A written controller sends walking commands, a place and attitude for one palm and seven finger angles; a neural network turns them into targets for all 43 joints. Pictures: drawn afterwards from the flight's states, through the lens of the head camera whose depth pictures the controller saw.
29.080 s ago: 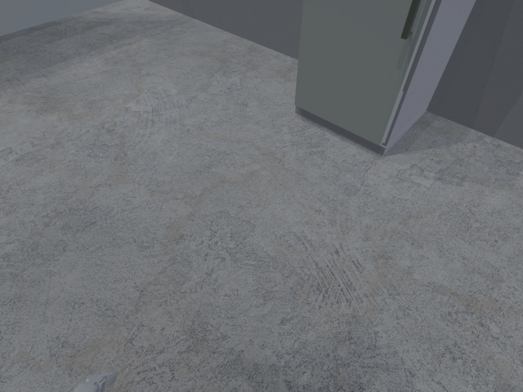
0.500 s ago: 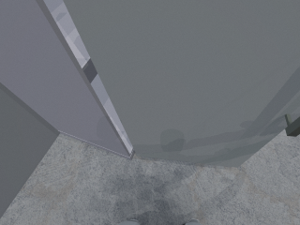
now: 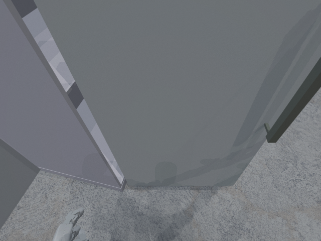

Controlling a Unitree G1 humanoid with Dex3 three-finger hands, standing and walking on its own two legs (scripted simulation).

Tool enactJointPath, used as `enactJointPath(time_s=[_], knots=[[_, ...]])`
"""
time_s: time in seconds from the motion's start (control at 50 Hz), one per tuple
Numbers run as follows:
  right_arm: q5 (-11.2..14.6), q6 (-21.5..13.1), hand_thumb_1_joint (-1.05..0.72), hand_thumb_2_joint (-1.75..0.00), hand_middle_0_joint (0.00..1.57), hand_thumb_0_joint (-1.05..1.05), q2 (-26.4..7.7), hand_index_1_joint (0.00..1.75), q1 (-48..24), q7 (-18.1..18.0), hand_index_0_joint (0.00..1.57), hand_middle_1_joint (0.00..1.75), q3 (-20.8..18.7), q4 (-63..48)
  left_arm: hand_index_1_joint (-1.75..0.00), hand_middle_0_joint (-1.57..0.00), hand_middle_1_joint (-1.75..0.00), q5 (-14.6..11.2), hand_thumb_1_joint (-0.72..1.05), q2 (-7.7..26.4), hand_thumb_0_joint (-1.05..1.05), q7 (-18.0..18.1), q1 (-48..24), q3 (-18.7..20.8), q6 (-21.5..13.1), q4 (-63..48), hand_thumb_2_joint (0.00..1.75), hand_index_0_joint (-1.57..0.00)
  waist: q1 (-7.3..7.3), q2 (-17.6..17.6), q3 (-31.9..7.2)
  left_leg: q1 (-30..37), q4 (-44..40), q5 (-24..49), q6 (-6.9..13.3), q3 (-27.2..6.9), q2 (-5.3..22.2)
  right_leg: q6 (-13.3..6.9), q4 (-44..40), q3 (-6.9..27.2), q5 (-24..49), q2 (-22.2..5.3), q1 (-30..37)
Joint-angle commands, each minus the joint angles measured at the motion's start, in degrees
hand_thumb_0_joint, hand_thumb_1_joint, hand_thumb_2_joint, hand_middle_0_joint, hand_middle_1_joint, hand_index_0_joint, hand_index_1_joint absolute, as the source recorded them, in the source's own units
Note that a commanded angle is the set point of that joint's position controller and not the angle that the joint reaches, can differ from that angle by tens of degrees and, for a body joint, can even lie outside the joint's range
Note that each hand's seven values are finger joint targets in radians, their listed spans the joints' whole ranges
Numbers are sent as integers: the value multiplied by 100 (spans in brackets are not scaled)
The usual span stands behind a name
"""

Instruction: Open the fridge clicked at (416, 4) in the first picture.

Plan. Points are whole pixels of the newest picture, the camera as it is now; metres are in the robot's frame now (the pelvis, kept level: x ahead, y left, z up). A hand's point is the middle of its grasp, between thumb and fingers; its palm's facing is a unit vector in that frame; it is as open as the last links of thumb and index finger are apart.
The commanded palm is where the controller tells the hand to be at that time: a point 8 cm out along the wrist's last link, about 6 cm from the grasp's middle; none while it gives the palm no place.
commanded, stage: slip the hand off the handle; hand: right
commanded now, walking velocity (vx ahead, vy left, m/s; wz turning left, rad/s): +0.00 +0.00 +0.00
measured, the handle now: (306, 78) +0.46 -0.32 +0.16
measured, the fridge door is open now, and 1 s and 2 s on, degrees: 76 76 76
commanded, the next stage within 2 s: draw the hand back to the body in 0.12 s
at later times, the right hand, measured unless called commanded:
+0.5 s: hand out of the picture +0.29 -0.35 +0.13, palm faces +0.11 +0.99 -0.04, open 14.7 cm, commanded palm +0.23 -0.40 +0.12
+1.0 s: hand out of the picture +0.23 -0.32 +0.14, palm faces +0.50 +0.81 -0.30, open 13.1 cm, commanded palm +0.17 -0.35 +0.16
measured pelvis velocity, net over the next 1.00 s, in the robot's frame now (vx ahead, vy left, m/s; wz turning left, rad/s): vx -0.02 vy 0.01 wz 0.00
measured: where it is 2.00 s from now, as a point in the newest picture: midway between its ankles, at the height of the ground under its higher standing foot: outside the picture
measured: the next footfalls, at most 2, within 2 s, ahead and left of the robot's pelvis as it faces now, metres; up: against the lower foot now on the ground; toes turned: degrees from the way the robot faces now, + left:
none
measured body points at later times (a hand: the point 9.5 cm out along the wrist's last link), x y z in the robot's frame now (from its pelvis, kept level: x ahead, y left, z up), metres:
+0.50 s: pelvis +0.00 +0.02 +0.00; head +0.03 +0.00 +0.45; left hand +0.12 +0.29 -0.08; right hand +0.28 -0.41 +0.13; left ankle -0.03 +0.14 -0.72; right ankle +0.02 -0.09 -0.72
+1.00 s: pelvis -0.02 +0.01 +0.01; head -0.01 +0.00 +0.46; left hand +0.17 +0.23 -0.05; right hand +0.19 -0.36 +0.15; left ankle -0.03 +0.14 -0.72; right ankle +0.02 -0.09 -0.72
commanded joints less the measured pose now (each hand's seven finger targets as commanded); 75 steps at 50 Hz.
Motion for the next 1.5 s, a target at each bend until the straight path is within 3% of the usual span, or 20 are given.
enactJointPath(time_s=[0.0,0.1,0.22,0.24,0.28,0.36,0.44,0.5,0.56,0.66,0.72,0.74,0.78,0.86,0.92,1.0,1.12,1.28,1.38,1.48], knots=[[158,-108,55,-20,25,0,-1866,115,-1772,139,25,115,117,-1135,-30,-20,-30,-39,90,1046,0,182,235,401,-343,-549,90,-20,113,-1204,-1071,-484,-438,480,297,26,-373,76,-831,516,772,95,1773],[96,-126,55,-20,25,0,-2232,115,-1347,75,25,115,-232,-1628,-30,-20,-30,8,90,1030,0,151,186,396,-452,-601,90,-20,-46,-1115,-1415,-132,-446,819,330,46,-385,85,-714,470,1500,133,1910],[210,-309,55,-20,25,0,-2378,115,-1570,80,25,115,-493,-1312,-30,-20,-30,35,90,1065,0,165,186,376,-511,-432,90,-20,40,-972,-1341,-122,-425,969,261,-23,-369,22,-572,345,1474,161,1729],[785,-833,55,-20,25,0,-1914,115,-1584,703,25,115,-248,-1647,-30,-20,-30,9,90,1125,0,211,260,392,-562,-418,90,-20,305,-963,-1447,-97,-447,1239,283,-73,-434,72,-487,340,1672,118,1968],[1000,-1234,55,-20,25,0,-2352,115,-1165,1296,25,115,-580,-1414,-30,-20,-30,12,90,1128,0,254,172,361,-585,-378,90,-20,27,-1052,-1638,97,-291,1432,306,-127,-442,27,-360,285,1836,160,1902],[1623,-1647,55,-20,25,0,-2351,115,-443,2239,25,115,-843,-1535,-30,-20,-30,-42,90,1123,0,226,8,348,-733,-494,90,-20,-87,-1282,-1656,225,-168,1883,310,-150,-422,28,-261,277,2194,186,1877],[2191,-1540,55,-20,25,0,-2456,115,493,3295,25,115,-1155,-913,-30,-20,-30,-132,90,1224,0,70,-96,345,-806,-705,90,-20,-110,-509,-1137,365,-74,2318,164,-311,-322,-20,-160,207,1954,247,1017],[2332,-1253,55,-20,25,0,-2711,115,470,3439,25,115,-1378,-1296,-30,-20,-30,-148,90,1217,0,-61,-116,387,-908,-979,90,-20,-318,-721,-1298,431,-30,2225,133,-361,-306,-26,-167,172,1932,304,977],[2376,-1231,55,-20,25,0,-2204,115,776,3238,25,115,-1107,-2038,-30,-20,-30,-151,90,1131,0,-139,-82,417,-1107,-1144,90,-20,-293,-849,-1458,255,-79,1907,114,-290,-308,-36,-245,191,1810,261,1343],[2434,-1265,48,-24,25,0,-1408,111,527,2811,25,111,-537,-2551,-30,-20,-30,-217,90,1104,0,-39,-220,404,-1284,-1071,90,-20,-91,-729,-927,-177,-373,532,141,-285,-380,7,-494,257,657,184,1344],[2360,-1226,37,-29,24,0,-1440,104,205,2578,24,104,-457,-3120,-30,-20,-30,-220,90,1069,0,71,-369,341,-1396,-1025,90,-20,-93,-930,-943,-75,-524,68,175,-360,-367,16,-640,329,248,178,1472],[1220,-1460,33,-31,24,0,-1750,102,-220,1150,24,102,-331,-3131,-30,-20,-30,82,90,1041,0,-25,-407,275,-1297,-815,90,-20,-111,-784,-304,-314,-893,-392,221,-449,-282,83,-912,407,-298,269,1294],[1023,-1386,26,-34,24,0,-795,98,431,53,24,98,122,-3238,-30,-20,-30,98,90,980,0,32,-648,250,-1336,-825,90,-20,-75,-688,-48,-221,-880,-591,238,-293,-203,212,-1470,699,-1269,141,1341],[549,-1530,12,-41,24,0,-624,89,1241,-1114,24,89,187,-5226,-30,-20,-30,148,90,802,0,18,-892,199,-1288,-678,90,-20,-251,-1603,-706,547,-922,-134,313,-261,-141,226,-1706,681,-915,65,2051],[333,-1546,1,-46,23,0,-398,83,1900,-1663,23,83,167,-5905,-30,-20,-30,208,90,738,0,-4,-970,215,-1303,-547,90,-20,-275,-1409,-610,936,-999,185,324,-250,-173,202,-1794,552,-432,1,2057],[139,-1430,-14,-53,23,0,-95,75,2427,-1924,23,75,164,-5816,-30,-20,-30,210,90,709,0,-24,-1024,259,-1161,-393,90,-20,-287,-813,-260,1174,-1197,568,290,-236,-216,161,-1836,293,294,-5,2103],[27,-1231,-36,-64,22,0,814,62,2910,-1957,22,62,917,-5906,-30,-20,-30,194,90,626,0,-114,-1079,313,-955,-378,90,-20,-233,-328,123,1246,-1309,953,211,-195,-205,107,-1906,89,1050,-35,2407],[-92,-1295,-65,-78,21,0,533,45,3489,-2044,21,45,701,-7429,-30,-20,-30,295,90,492,0,-165,-1267,318,-919,-521,90,-20,-434,-435,-560,1821,-1251,1908,179,-206,-158,43,-1766,-80,2130,70,2839],[-82,-1285,-83,-87,20,0,679,34,4252,-1994,20,34,727,-7897,-30,-20,-30,322,90,366,0,-236,-1280,295,-832,-547,90,-20,-443,-746,-349,1879,-1270,2561,134,-214,-118,62,-1616,-217,2651,91,2824],[-15,-1192,-90,-90,20,0,796,30,4564,-1906,20,30,692,-7535,-30,-20,-30,307,90,372,0,-234,-1196,345,-609,-561,90,-20,-386,-252,-33,1737,-1326,2708,64,-204,-134,46,-1645,-305,2459,59,2701]])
